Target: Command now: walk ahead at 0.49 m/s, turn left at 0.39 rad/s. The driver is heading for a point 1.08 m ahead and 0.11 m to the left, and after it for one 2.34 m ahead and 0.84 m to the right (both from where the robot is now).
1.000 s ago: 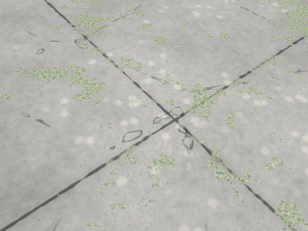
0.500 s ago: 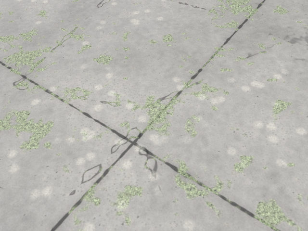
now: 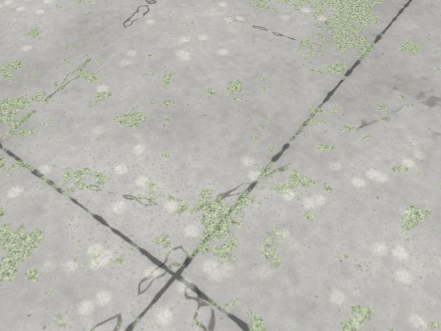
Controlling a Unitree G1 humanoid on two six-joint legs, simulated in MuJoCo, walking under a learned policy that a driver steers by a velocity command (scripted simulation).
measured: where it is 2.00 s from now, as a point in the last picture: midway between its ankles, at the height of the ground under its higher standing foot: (198, 169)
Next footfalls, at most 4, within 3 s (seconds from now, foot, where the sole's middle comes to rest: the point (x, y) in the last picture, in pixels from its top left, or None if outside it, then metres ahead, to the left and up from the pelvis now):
0.30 right None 0.36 -0.14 -0.77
0.78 left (166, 307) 0.53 0.19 -0.77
1.32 right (226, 212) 0.87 0.00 -0.77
1.84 left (173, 145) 1.19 0.21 -0.77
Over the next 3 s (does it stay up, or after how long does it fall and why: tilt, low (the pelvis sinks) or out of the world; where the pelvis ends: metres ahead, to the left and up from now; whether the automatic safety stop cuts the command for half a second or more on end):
stays up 1.59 -0.12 0.00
